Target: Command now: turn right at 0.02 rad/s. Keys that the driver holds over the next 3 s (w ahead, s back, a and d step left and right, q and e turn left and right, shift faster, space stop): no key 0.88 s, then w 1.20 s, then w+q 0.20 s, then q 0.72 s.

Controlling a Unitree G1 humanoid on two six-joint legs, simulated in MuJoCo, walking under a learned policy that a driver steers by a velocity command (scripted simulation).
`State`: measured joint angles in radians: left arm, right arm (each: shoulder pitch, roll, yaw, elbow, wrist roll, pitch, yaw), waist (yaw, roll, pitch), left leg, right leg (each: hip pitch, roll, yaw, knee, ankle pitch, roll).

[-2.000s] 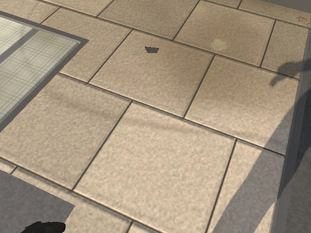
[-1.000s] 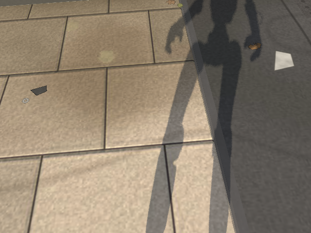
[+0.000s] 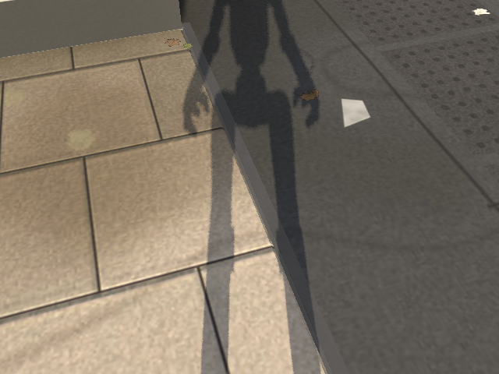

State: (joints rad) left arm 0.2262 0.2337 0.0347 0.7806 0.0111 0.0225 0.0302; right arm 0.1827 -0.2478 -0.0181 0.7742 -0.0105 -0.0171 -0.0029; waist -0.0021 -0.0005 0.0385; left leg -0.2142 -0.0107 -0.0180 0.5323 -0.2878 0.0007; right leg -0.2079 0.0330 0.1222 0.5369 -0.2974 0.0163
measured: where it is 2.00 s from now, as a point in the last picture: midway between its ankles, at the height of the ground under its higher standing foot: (270, 368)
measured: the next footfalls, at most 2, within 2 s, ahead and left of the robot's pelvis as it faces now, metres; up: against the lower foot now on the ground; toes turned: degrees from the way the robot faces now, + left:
left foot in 1.62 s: +0.44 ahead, +0.11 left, +0.00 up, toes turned +2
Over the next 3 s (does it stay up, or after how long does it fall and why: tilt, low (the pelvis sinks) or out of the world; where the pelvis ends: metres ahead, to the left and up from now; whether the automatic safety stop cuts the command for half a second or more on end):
stays up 0.84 0.00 0.00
